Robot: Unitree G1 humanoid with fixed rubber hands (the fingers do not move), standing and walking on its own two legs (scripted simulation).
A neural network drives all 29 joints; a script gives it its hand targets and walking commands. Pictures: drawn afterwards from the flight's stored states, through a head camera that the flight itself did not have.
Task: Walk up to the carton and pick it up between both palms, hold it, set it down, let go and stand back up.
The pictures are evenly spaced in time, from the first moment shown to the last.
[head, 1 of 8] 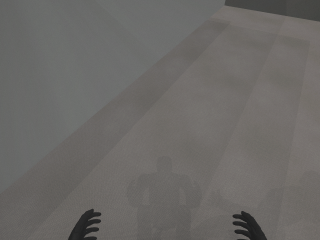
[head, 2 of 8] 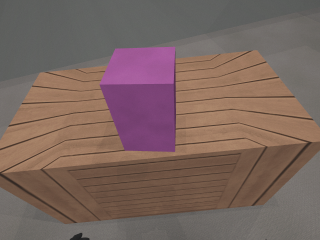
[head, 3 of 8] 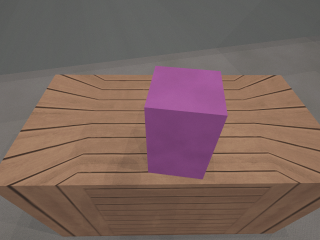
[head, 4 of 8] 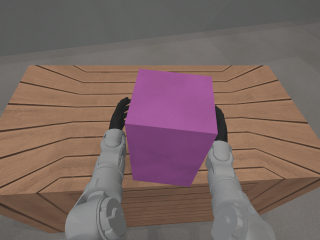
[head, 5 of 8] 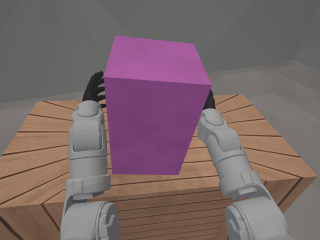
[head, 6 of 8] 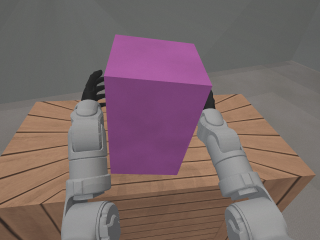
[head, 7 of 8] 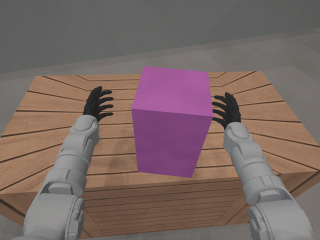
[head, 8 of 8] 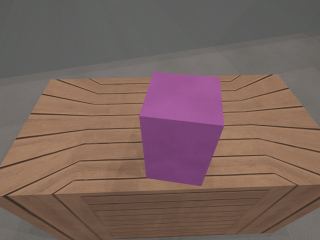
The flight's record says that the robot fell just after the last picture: no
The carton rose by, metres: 0.17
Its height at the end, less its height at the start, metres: +0.00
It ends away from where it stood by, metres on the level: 0.01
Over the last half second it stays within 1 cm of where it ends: yes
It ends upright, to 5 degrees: yes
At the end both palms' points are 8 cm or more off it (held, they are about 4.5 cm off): yes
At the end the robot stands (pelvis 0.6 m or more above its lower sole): yes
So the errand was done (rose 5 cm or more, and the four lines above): yes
